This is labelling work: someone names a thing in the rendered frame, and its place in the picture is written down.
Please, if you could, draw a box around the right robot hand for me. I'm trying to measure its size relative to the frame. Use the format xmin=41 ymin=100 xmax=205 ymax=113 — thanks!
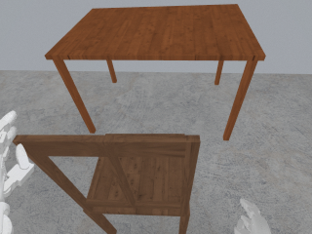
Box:
xmin=234 ymin=198 xmax=271 ymax=234

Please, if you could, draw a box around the chair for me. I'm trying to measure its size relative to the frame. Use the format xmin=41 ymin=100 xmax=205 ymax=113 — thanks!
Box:
xmin=12 ymin=134 xmax=201 ymax=234

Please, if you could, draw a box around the table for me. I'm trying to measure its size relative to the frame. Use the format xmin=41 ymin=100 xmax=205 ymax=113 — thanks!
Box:
xmin=45 ymin=4 xmax=266 ymax=141

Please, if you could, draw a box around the left robot hand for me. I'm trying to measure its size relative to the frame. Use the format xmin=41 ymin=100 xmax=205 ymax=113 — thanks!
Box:
xmin=0 ymin=110 xmax=34 ymax=203

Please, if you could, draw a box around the robot left forearm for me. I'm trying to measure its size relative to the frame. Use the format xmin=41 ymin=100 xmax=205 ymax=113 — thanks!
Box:
xmin=0 ymin=202 xmax=14 ymax=234

